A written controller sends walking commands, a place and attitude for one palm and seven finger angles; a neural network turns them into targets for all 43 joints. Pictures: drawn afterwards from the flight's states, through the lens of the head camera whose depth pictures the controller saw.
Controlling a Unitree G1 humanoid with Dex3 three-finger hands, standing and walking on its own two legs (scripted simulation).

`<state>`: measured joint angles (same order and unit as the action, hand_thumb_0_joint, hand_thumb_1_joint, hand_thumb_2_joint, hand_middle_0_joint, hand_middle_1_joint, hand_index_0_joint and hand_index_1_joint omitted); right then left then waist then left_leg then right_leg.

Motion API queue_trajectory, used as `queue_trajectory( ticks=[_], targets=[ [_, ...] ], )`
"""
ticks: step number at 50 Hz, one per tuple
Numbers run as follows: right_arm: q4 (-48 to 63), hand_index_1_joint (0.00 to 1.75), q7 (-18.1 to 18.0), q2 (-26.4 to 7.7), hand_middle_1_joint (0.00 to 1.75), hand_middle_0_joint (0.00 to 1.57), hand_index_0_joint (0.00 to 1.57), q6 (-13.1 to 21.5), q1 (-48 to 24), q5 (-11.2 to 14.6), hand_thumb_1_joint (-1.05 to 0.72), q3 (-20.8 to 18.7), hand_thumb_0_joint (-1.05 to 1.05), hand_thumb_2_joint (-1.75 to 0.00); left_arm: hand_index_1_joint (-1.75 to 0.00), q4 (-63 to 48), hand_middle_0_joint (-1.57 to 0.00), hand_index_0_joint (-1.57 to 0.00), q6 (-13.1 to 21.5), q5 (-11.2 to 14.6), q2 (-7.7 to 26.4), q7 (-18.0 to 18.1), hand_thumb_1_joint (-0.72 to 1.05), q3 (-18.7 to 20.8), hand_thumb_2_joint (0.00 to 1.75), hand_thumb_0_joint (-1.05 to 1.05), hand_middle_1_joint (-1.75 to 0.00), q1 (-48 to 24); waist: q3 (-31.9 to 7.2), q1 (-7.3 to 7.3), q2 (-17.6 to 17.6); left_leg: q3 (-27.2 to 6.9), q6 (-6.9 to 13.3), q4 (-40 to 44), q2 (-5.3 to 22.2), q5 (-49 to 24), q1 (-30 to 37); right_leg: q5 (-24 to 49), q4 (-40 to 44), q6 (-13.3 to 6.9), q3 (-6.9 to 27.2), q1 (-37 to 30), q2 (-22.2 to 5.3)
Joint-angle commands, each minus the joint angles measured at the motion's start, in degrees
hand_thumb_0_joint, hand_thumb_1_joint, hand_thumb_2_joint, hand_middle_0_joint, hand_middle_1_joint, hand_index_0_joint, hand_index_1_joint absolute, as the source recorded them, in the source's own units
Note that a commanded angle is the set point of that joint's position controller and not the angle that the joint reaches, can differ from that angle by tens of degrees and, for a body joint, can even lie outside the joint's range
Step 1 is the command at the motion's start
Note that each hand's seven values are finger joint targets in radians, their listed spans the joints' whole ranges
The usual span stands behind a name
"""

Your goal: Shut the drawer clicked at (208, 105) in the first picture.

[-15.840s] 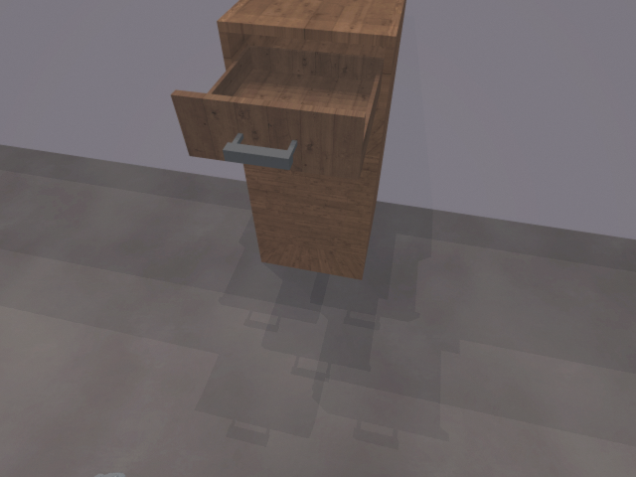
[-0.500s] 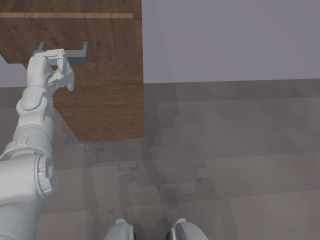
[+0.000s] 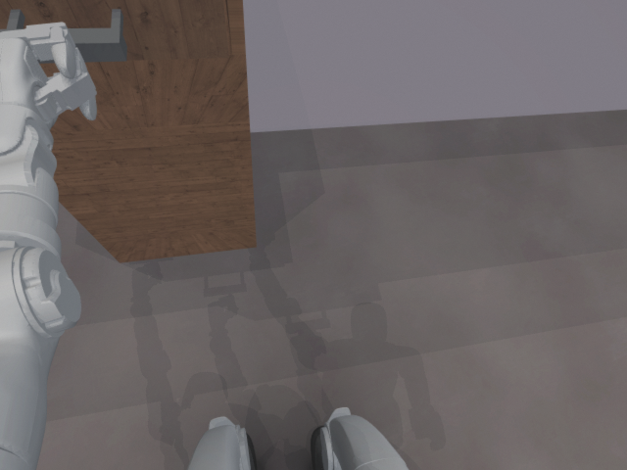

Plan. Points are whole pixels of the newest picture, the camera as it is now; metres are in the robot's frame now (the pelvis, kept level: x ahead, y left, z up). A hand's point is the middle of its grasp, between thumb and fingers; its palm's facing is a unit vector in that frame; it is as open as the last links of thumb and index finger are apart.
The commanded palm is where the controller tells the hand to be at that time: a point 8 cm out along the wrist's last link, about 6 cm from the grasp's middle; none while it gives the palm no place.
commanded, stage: push the drawer shut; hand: left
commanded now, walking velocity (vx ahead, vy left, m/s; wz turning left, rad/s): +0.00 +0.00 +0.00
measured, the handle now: (66, 32) +0.64 +0.22 +0.10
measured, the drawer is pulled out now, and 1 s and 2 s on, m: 0.01 0.00 0.00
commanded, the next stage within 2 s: pull the fist back off the drawer in 0.48 s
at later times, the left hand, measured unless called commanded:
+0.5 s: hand (75, 68) +0.57 +0.20 +0.11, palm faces +0.04 -1.00 -0.02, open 3.1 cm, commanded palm +0.60 +0.22 +0.11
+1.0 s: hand (82, 69) +0.57 +0.19 +0.11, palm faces +0.05 -1.00 -0.02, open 3.1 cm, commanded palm +0.56 +0.21 +0.11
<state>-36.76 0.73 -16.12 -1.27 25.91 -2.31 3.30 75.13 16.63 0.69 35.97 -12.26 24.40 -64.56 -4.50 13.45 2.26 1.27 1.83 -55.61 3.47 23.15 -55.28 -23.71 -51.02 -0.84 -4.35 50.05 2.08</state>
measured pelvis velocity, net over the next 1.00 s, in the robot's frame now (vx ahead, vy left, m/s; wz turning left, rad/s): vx -0.02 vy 0.01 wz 0.01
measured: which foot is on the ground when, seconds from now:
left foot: down 0.00-1.00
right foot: down 0.00-1.00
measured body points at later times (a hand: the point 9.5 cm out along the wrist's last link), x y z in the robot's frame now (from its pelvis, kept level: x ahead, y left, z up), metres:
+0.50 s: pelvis -0.01 +0.01 -0.01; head +0.16 +0.04 +0.41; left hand +0.57 +0.25 +0.11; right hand -0.06 -0.25 -0.10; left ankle +0.02 +0.10 -0.68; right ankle +0.00 -0.12 -0.68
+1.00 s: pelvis -0.02 +0.01 -0.01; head +0.15 +0.04 +0.40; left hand +0.56 +0.25 +0.11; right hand -0.09 -0.24 -0.10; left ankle +0.02 +0.10 -0.68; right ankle +0.00 -0.12 -0.68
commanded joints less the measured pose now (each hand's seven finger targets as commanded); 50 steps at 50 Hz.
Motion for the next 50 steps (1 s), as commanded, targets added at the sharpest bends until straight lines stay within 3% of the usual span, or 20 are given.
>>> queue_trajectory(
  ticks=[1,6,10,12,14,16,17,20,24,25,29,31,33,35,36,41,44,46,49,50],
  targets=[
    [0.9,0.30,-0.6,-10.8,0.30,0.20,0.20,-0.1,12.7,-0.1,-0.90,-4.0,0.00,-0.90,-1.60,-13.2,-1.40,-1.40,3.4,1.0,13.0,0.9,0.90,0.3,0.90,0.00,-1.60,-31.0,-28.6,2.03,9.6,-5.5,0.3,4.1,-0.9,-22.0,29.1,15.5,6.3,0.0,2.4,-3.8,2.0],
    [0.6,0.30,-0.5,-11.1,0.30,0.20,0.20,-0.9,14.0,-0.5,-0.90,-4.0,0.00,-0.90,-1.60,-13.0,-1.40,-1.40,3.1,0.2,16.2,1.7,0.90,2.4,0.90,0.00,-1.60,-32.4,-29.6,2.07,9.9,-5.7,0.2,3.9,-0.8,-24.3,29.0,17.4,6.1,-0.1,2.2,-4.8,2.1],
    [0.1,0.30,-0.3,-11.0,0.30,0.20,0.20,-1.3,14.4,-0.7,-0.90,-3.9,0.00,-0.90,-1.60,-12.8,-1.40,-1.40,3.0,-0.1,14.4,2.0,0.90,0.7,0.90,0.00,-1.60,-35.7,-28.4,3.45,10.6,-6.1,0.2,3.6,-0.7,-23.7,29.5,16.1,6.4,0.0,2.0,-2.4,2.3],
    [-0.3,0.30,-0.4,-11.2,0.30,0.20,0.20,-1.1,14.5,-0.7,-0.90,-3.7,0.00,-0.90,-1.60,-10.8,-1.40,-1.40,2.5,-0.3,14.4,2.3,0.90,0.1,0.90,0.00,-1.60,-37.4,-25.4,4.68,9.2,-6.2,0.4,3.6,-0.6,-20.7,27.1,13.7,6.8,0.1,2.0,-0.9,2.3],
    [-0.6,0.30,-0.6,-11.4,0.30,0.20,0.20,-1.0,14.9,-0.8,-0.90,-3.6,0.00,-0.90,-1.60,-11.2,-1.40,-1.40,2.8,-0.7,15.9,2.5,0.90,0.2,0.90,0.00,-1.60,-40.3,-26.7,5.18,11.0,-6.5,0.4,3.3,-0.6,-21.0,28.1,13.3,6.6,0.0,2.0,0.0,2.2],
    [-0.9,0.30,-0.6,-11.2,0.30,0.20,0.20,-0.5,14.7,-0.8,-0.90,-3.4,0.00,-0.90,-1.60,-9.8,-1.40,-1.40,2.6,-0.8,13.5,2.4,0.90,-1.7,0.90,0.00,-1.60,-41.2,-26.1,5.90,12.2,-6.9,0.3,3.1,-0.5,-19.5,28.4,11.6,6.6,0.0,1.8,2.0,2.2],
    [-1.1,0.30,-0.7,-11.5,0.30,0.20,0.20,-0.3,14.9,-0.9,-0.90,-3.2,0.00,-0.90,-1.60,-9.7,-1.40,-1.40,2.6,-0.8,15.2,2.5,0.90,-0.8,0.90,0.00,-1.60,-41.8,-25.7,5.80,11.9,-7.0,0.3,3.0,-0.4,-18.4,27.4,10.7,6.4,-0.1,1.7,2.1,2.1],
    [-1.3,0.30,-0.8,-11.6,0.30,0.20,0.20,0.2,15.0,-1.0,-0.90,-3.2,0.00,-0.90,-1.60,-10.4,-1.40,-1.40,2.6,-0.7,13.1,2.4,0.90,-3.0,0.90,0.00,-1.60,-44.0,-27.8,6.76,13.7,-7.8,0.1,2.8,-0.2,-18.9,29.8,10.3,6.0,-0.1,1.4,4.3,2.1],
    [-1.9,0.30,-1.0,-12.2,0.30,0.20,0.20,0.9,15.0,-1.1,-0.90,-2.8,0.00,-0.90,-1.60,-10.8,-1.40,-1.40,2.3,-0.6,13.7,2.5,0.90,-3.4,0.90,0.00,-1.60,-46.4,-27.9,7.26,15.7,-8.5,0.0,2.7,0.1,-16.6,29.9,8.4,5.6,-0.2,1.2,6.2,1.9],
    [-1.9,0.30,-1.0,-12.1,0.30,0.20,0.20,1.1,14.9,-1.0,-0.90,-2.8,0.00,-0.90,-1.60,-9.9,-1.40,-1.40,2.0,-0.7,12.0,2.6,0.90,-4.7,0.90,0.00,-1.60,-46.4,-26.8,7.70,14.4,-8.6,0.1,3.0,0.1,-14.9,28.9,7.4,5.7,-0.1,1.1,6.7,1.9],
    [-2.2,0.30,-1.5,-12.6,0.30,0.20,0.20,2.1,14.7,-0.9,-0.90,-2.4,0.00,-0.90,-1.60,-9.7,-1.40,-1.40,1.3,-0.8,13.1,3.0,0.90,-4.7,0.90,0.00,-1.60,-46.8,-27.0,8.28,15.1,-8.4,0.4,2.9,0.4,-12.0,27.1,5.8,5.7,0.0,1.3,7.3,1.7],
    [-2.1,0.30,-1.5,-12.5,0.30,0.20,0.20,2.5,14.8,-1.0,-0.90,-2.3,0.00,-0.90,-1.60,-8.4,-1.40,-1.40,0.7,-0.8,12.5,3.1,0.90,-5.0,0.90,0.00,-1.60,-46.0,-25.7,8.13,13.4,-8.5,0.5,3.2,0.2,-9.9,25.4,4.7,5.7,0.0,1.1,7.0,1.7],
    [-1.8,0.30,-1.5,-12.6,0.30,0.20,0.20,2.8,15.1,-1.1,-0.90,-2.3,0.00,-0.90,-1.60,-9.7,-1.40,-1.40,0.8,-1.0,14.1,3.2,0.90,-3.8,0.90,0.00,-1.60,-46.8,-27.7,7.60,15.0,-8.3,0.5,2.8,0.0,-10.8,26.1,5.2,5.3,-0.2,1.2,6.3,1.7],
    [-1.8,0.30,-1.3,-12.4,0.30,0.20,0.20,2.9,15.1,-1.1,-0.90,-2.4,0.00,-0.90,-1.60,-10.0,-1.40,-1.40,0.5,-1.0,12.2,3.2,0.90,-5.2,0.90,0.00,-1.60,-47.1,-27.5,7.96,14.7,-8.6,0.4,2.9,0.0,-10.5,26.6,5.1,5.4,-0.1,1.0,6.9,1.7],
    [-1.6,0.30,-1.3,-12.6,0.30,0.20,0.20,2.9,15.1,-1.1,-0.90,-2.3,0.00,-0.90,-1.60,-9.3,-1.40,-1.40,0.3,-1.0,14.6,3.3,0.90,-3.2,0.90,0.00,-1.60,-46.3,-27.1,7.48,13.8,-8.1,0.5,2.7,-0.1,-9.4,25.0,4.6,5.7,-0.1,1.3,6.0,1.8],
    [-0.7,0.30,-0.9,-12.3,0.30,0.20,0.20,2.6,15.4,-1.2,-0.90,-2.3,0.00,-0.90,-1.60,-9.5,-1.40,-1.40,0.2,-1.7,16.3,3.3,0.90,-2.0,0.90,0.00,-1.60,-45.4,-27.6,6.49,13.7,-7.8,0.4,2.8,-0.4,-9.4,23.9,4.6,5.5,-0.3,1.3,4.4,1.9],
    [-0.3,0.30,-0.5,-12.1,0.30,0.20,0.20,2.3,15.2,-1.3,-0.90,-2.5,0.00,-0.90,-1.60,-8.8,-1.40,-1.40,0.1,-1.9,12.8,3.3,0.90,-4.0,0.90,0.00,-1.60,-43.9,-26.1,6.55,14.6,-8.7,0.1,3.6,-0.4,-8.9,25.8,4.2,5.2,-0.6,0.7,7.0,2.0],
    [-0.2,0.30,-0.4,-12.3,0.30,0.20,0.20,2.1,15.4,-1.3,-0.90,-2.6,0.00,-0.90,-1.60,-10.0,-1.40,-1.40,0.1,-1.7,14.7,3.6,0.90,-2.4,0.90,0.00,-1.60,-43.3,-26.9,6.24,13.1,-8.5,0.3,3.5,-0.3,-9.0,25.2,4.4,5.3,-0.4,1.0,5.7,2.0],
    [0.3,0.30,-0.1,-11.9,0.30,0.20,0.20,1.9,15.3,-1.2,-0.90,-2.9,0.00,-0.90,-1.60,-10.6,-1.40,-1.40,0.2,-1.4,12.8,3.4,0.90,-2.6,0.90,0.00,-1.60,-40.4,-27.8,5.32,13.4,-8.2,0.2,3.7,-0.5,-10.9,26.9,5.4,5.5,-0.6,0.9,5.1,2.1],
    [0.3,0.30,-0.1,-12.0,0.30,0.20,0.20,1.7,15.5,-1.2,-0.90,-3.0,0.00,-0.90,-1.60,-11.4,-1.40,-1.40,0.3,-1.2,13.9,3.4,0.90,-1.5,0.90,0.00,-1.60,-39.2,-28.2,4.66,12.7,-8.0,0.2,3.8,-0.3,-12.0,27.2,6.2,5.6,-0.5,0.9,3.9,2.1]
  ],
)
